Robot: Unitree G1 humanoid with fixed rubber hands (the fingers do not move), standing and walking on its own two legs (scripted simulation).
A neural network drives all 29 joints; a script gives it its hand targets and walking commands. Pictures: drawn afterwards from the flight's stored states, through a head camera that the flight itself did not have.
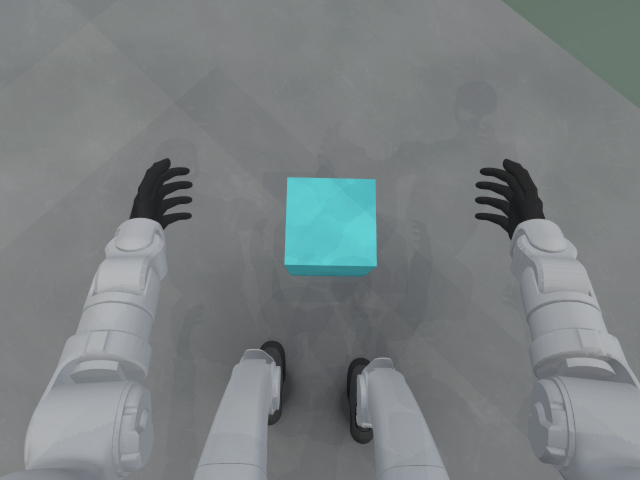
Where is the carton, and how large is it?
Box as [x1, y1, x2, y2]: [284, 177, 376, 276]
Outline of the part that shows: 287,177 284,264 289,273 296,275 363,276 376,266 375,179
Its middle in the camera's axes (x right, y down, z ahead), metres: +0.02 -0.02 +0.98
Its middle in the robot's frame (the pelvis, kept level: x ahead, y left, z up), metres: +0.50 -0.02 -0.58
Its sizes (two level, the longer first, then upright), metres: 0.204 0.203 0.225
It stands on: the floor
